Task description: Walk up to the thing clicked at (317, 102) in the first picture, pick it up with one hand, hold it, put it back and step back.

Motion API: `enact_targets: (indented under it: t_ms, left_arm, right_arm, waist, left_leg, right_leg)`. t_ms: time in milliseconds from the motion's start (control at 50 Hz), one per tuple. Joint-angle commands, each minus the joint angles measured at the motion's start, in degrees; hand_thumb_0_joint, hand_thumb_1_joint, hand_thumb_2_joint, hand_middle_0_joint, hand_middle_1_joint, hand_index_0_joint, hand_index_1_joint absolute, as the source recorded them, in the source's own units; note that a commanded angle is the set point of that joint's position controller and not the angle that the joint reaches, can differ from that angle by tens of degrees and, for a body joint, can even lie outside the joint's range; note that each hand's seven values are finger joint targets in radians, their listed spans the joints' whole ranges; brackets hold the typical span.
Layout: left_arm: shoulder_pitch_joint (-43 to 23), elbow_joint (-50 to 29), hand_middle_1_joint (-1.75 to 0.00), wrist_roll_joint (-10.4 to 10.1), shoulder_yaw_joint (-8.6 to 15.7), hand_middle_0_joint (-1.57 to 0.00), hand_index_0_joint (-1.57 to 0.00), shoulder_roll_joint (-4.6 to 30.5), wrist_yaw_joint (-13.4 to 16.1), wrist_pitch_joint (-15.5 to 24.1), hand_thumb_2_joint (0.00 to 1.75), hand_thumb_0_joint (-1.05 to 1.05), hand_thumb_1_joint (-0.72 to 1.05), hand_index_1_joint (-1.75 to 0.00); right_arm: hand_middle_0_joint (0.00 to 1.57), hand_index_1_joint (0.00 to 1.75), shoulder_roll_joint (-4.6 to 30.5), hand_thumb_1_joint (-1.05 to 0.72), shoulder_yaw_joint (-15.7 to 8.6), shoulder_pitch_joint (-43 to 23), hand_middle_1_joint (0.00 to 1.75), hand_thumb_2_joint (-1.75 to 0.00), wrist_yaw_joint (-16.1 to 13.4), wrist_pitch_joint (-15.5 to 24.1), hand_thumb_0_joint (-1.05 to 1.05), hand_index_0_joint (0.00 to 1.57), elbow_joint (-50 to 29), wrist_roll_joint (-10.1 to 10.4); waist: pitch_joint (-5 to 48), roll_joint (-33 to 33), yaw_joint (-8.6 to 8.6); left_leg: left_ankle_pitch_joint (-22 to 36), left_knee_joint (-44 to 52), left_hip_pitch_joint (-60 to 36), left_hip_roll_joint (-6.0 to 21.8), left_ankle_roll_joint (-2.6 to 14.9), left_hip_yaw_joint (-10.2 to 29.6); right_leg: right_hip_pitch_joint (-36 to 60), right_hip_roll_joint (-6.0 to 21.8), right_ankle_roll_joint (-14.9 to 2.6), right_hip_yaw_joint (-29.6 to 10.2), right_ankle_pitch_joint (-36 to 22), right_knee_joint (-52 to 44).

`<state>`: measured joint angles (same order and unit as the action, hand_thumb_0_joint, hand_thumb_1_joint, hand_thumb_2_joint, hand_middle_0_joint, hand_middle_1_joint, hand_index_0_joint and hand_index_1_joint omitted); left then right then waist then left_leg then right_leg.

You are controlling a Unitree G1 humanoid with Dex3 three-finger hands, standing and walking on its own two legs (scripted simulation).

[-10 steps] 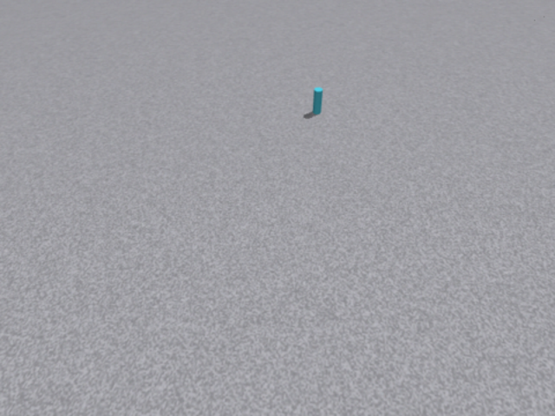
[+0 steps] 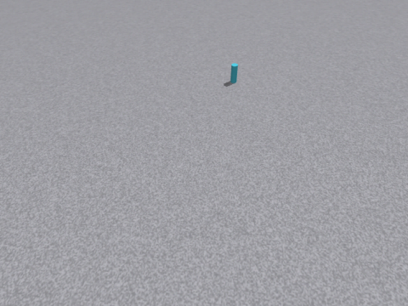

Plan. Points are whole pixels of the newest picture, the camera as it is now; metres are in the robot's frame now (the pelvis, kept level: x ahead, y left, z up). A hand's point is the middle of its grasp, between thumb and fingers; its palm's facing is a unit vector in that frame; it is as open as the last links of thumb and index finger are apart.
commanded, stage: stand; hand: left
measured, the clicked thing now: (234, 73) +2.04 -0.21 -0.70
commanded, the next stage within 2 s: walk up in 0.92 s
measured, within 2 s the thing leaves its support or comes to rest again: neither
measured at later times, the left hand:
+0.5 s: hand out of the picture +0.09 +0.25 -0.16, palm faces -0.02 -0.94 -0.34, open 7.4 cm
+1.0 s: hand out of the picture +0.08 +0.25 -0.15, palm faces -0.04 -0.95 -0.32, open 7.4 cm
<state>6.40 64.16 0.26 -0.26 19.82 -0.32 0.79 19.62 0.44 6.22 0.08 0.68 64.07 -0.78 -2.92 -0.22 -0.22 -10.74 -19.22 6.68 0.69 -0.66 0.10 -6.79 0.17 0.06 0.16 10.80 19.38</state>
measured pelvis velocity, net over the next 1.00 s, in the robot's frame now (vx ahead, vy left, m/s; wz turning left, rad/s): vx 0.01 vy -0.01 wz -0.04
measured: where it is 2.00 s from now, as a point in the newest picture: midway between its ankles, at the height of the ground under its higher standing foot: (247, 247)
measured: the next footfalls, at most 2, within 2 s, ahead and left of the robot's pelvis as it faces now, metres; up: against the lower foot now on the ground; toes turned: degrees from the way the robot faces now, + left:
right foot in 1.24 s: +0.18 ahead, -0.24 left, +0.00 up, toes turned -12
left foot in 1.70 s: +0.53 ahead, -0.02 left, +0.00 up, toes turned -4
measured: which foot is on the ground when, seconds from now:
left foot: down 0.00-1.00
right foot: down 0.00-0.98, up 1.00-1.00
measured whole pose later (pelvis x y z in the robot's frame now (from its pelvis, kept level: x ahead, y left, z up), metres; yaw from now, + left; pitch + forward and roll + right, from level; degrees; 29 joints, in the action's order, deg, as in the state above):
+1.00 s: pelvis +0.01 -0.01 +0.00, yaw -2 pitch -1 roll +1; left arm 10.0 61.6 1.7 2.6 21.2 -3.3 0.3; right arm 20.2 -2.3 9.1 2.0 2.3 61.0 -2.4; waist -0.2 -1.0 -0.8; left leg -20.9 -23.2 7.7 0.8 1.4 -2.1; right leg -11.6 0.2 -1.5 -1.0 22.9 29.9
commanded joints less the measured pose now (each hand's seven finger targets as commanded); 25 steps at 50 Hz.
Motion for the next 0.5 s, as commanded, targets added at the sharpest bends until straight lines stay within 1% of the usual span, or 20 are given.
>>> enact_targets:
  t_ms: [0,40,120,160,200,220,240,260,300,360,380,400,440,480]
  left_arm:
    - [-2.02,-3.37,-0.30,0.11,1.97,-0.20,-0.20,11.73,0.84,1.27,0.90,0.00,0.90,-0.30]
    - [-2.27,-3.35,-0.30,0.04,2.00,-0.20,-0.20,11.90,0.88,1.27,0.90,0.00,0.90,-0.30]
    - [-2.27,-3.42,-0.30,0.17,2.09,-0.20,-0.20,12.15,0.91,1.26,0.90,0.00,0.90,-0.30]
    - [-1.84,-3.20,-0.30,0.06,2.01,-0.20,-0.20,12.08,0.89,1.25,0.90,0.00,0.90,-0.30]
    - [-2.33,-3.43,-0.30,0.09,2.10,-0.20,-0.20,12.21,0.93,1.23,0.90,0.00,0.90,-0.30]
    - [-2.22,-3.35,-0.30,0.01,2.03,-0.20,-0.20,12.01,0.96,1.23,0.90,0.00,0.90,-0.30]
    - [-2.24,-3.30,-0.30,0.00,2.00,-0.20,-0.20,11.97,0.96,1.22,0.90,0.00,0.90,-0.30]
    - [-1.98,-3.25,-0.30,0.13,1.97,-0.20,-0.20,11.95,0.96,1.23,0.90,0.00,0.90,-0.30]
    - [-2.00,-3.32,-0.30,0.19,2.06,-0.20,-0.20,12.06,0.94,1.19,0.90,0.00,0.90,-0.30]
    - [-2.13,-3.35,-0.30,0.10,2.07,-0.20,-0.20,12.10,0.97,1.20,0.90,0.00,0.90,-0.30]
    - [-2.36,-3.42,-0.30,0.01,2.04,-0.20,-0.20,12.13,0.97,1.20,0.90,0.00,0.90,-0.30]
    - [-1.92,-3.27,-0.30,0.01,1.99,-0.20,-0.20,11.81,0.96,1.16,0.90,0.00,0.90,-0.30]
    - [-2.48,-3.42,-0.30,0.06,2.11,-0.20,-0.20,12.22,1.08,1.08,0.90,0.00,0.90,-0.30]
    - [-2.14,-3.19,-0.30,-0.03,2.09,-0.20,-0.20,12.02,1.07,1.09,0.90,0.00,0.90,-0.30]
  right_arm:
    - [0.20,0.30,12.19,-0.90,-2.63,-2.22,0.30,-0.90,-0.56,1.33,0.00,0.20,-3.09,0.36]
    - [0.20,0.30,12.00,-0.90,-2.53,-1.65,0.30,-0.90,-0.60,1.26,0.00,0.20,-2.99,0.34]
    - [0.20,0.30,12.01,-0.90,-2.61,-2.08,0.30,-0.90,-0.66,1.25,0.00,0.20,-3.10,0.32]
    - [0.20,0.30,12.08,-0.90,-2.49,-1.82,0.30,-0.90,-0.58,1.28,0.00,0.20,-2.87,0.41]
    - [0.20,0.30,11.93,-0.90,-2.52,-1.73,0.30,-0.90,-0.66,1.32,0.00,0.20,-3.08,0.31]
    - [0.20,0.30,12.01,-0.90,-2.52,-1.78,0.30,-0.90,-0.68,1.32,0.00,0.20,-3.03,0.35]
    - [0.20,0.30,12.14,-0.90,-2.51,-1.72,0.30,-0.90,-0.70,1.26,0.00,0.20,-2.96,0.34]
    - [0.20,0.30,12.31,-0.90,-2.61,-2.12,0.30,-0.90,-0.68,1.25,0.00,0.20,-2.94,0.45]
    - [0.20,0.30,12.15,-0.90,-2.56,-1.46,0.30,-0.90,-0.76,1.32,0.00,0.20,-2.95,0.35]
    - [0.20,0.30,12.10,-0.90,-2.55,-1.45,0.30,-0.90,-0.74,1.33,0.00,0.20,-2.96,0.40]
    - [0.20,0.30,11.96,-0.90,-2.49,-1.26,0.30,-0.90,-0.76,1.35,0.00,0.20,-2.94,0.30]
    - [0.20,0.30,12.50,-0.90,-2.61,-1.93,0.30,-0.90,-0.77,1.36,0.00,0.20,-2.84,0.43]
    - [0.20,0.30,11.92,-0.90,-2.51,-1.70,0.30,-0.90,-0.81,1.25,0.00,0.20,-3.02,0.34]
    - [0.20,0.30,12.08,-0.90,-2.53,-1.62,0.30,-0.90,-0.78,1.19,0.00,0.20,-2.94,0.40]
  waist:
    - [4.03,0.75,0.07]
    - [4.24,0.35,0.22]
    - [5.09,0.22,0.14]
    - [4.36,0.78,0.06]
    - [5.39,0.46,0.18]
    - [4.78,0.45,0.09]
    - [4.68,0.61,0.04]
    - [5.15,0.58,0.04]
    - [5.40,0.46,0.21]
    - [5.61,0.33,0.23]
    - [4.97,0.42,0.26]
    - [4.88,0.91,0.02]
    - [4.64,0.42,0.16]
    - [4.13,0.50,0.07]
  left_leg:
    - [7.54,2.85,-1.02,6.59,1.92,5.15]
    - [7.42,2.93,-0.86,6.64,1.95,5.20]
    - [9.07,2.49,-1.52,6.67,2.02,4.88]
    - [8.59,2.94,-1.08,6.59,1.94,5.12]
    - [9.89,2.67,-1.67,6.78,1.89,4.83]
    - [10.61,2.89,-1.27,6.66,1.77,5.11]
    - [9.96,2.80,-1.10,6.65,1.91,4.91]
    - [10.49,2.58,-2.08,6.92,1.96,5.12]
    - [10.90,2.52,-2.00,6.76,2.01,4.75]
    - [11.51,2.54,-2.35,6.89,2.03,4.66]
    - [11.95,2.91,-1.81,6.73,1.78,4.84]
    - [11.69,2.67,-2.42,6.89,1.90,4.90]
    - [11.78,3.06,-1.80,6.83,1.75,4.83]
    - [10.59,3.11,-1.43,6.77,1.88,4.94]
  right_leg:
    - [-0.07,6.87,-1.59,-5.65,-7.36,-2.82]
    - [0.47,6.95,-1.66,-5.81,-7.57,-2.88]
    - [0.99,7.16,-1.70,-5.78,-9.92,-2.48]
    - [1.02,7.03,-1.59,-5.61,-9.36,-2.72]
    - [1.49,7.24,-1.73,-5.63,-10.34,-2.24]
    - [1.11,6.98,-1.58,-5.40,-10.55,-2.41]
    - [1.51,7.15,-1.54,-5.58,-10.26,-2.63]
    - [1.35,7.10,-1.57,-5.40,-10.43,-2.48]
    - [1.77,7.29,-1.69,-5.61,-11.93,-2.37]
    - [1.94,7.34,-1.61,-5.54,-12.52,-2.32]
    - [1.71,7.12,-1.64,-5.35,-12.17,-2.27]
    - [1.54,7.16,-1.56,-5.41,-12.11,-2.55]
    - [1.60,7.14,-1.66,-5.28,-11.99,-2.28]
    - [1.73,7.12,-1.54,-5.33,-11.02,-2.71]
